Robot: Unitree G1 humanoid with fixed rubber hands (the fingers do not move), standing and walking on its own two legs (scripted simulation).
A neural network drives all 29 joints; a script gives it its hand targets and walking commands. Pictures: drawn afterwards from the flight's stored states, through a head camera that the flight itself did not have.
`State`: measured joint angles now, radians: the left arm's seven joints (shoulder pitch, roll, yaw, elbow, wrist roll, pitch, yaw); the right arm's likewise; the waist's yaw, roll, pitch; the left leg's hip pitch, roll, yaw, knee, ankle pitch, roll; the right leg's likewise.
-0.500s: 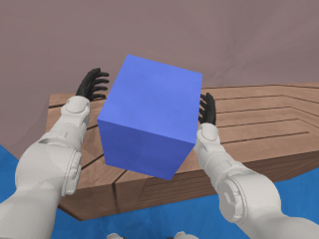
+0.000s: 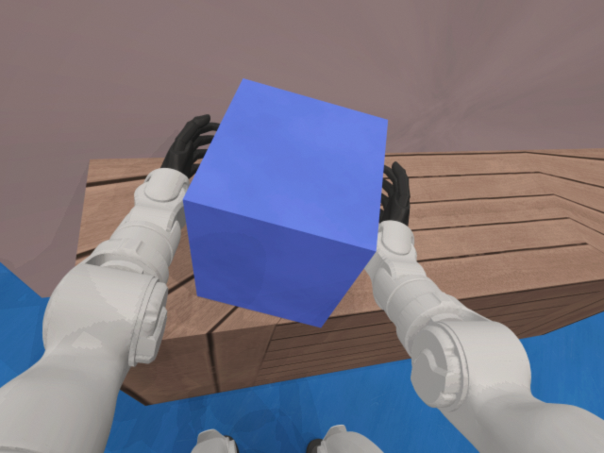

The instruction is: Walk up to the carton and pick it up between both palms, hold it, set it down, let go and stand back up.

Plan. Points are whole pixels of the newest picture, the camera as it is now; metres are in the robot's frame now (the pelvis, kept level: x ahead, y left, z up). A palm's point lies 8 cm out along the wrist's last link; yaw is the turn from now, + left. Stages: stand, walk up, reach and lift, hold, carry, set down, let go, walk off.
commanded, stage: reach and lift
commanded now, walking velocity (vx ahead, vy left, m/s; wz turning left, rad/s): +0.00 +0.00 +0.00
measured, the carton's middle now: (285, 214) +0.44 -0.03 +0.01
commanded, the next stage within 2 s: none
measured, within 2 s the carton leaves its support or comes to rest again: neither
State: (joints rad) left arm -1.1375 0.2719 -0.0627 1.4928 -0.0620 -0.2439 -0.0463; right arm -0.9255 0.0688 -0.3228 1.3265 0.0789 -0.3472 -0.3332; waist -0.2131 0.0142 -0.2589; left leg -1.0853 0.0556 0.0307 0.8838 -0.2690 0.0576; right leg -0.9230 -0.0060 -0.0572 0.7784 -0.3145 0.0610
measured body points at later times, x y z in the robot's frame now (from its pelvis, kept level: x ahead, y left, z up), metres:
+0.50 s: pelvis +0.01 +0.00 +0.01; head +0.13 +0.06 +0.45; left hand +0.50 +0.11 +0.04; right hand +0.41 -0.17 +0.04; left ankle +0.07 +0.07 -0.68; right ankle +0.02 -0.17 -0.68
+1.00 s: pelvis +0.02 +0.00 +0.02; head +0.13 +0.06 +0.45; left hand +0.50 +0.11 +0.04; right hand +0.41 -0.17 +0.03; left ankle +0.07 +0.07 -0.68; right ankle +0.02 -0.17 -0.68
